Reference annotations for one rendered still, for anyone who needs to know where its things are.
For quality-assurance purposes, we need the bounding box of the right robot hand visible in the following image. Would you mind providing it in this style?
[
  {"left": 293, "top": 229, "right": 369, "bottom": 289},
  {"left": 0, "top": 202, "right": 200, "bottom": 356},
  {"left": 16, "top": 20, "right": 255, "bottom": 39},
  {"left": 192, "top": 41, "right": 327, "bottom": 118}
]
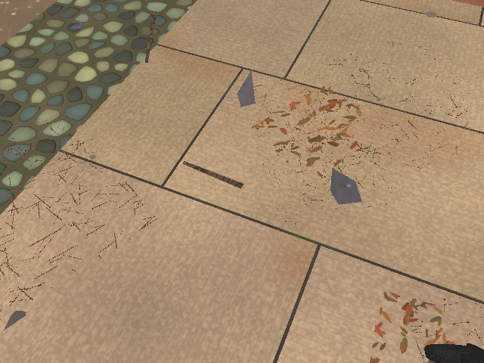
[{"left": 424, "top": 343, "right": 484, "bottom": 363}]

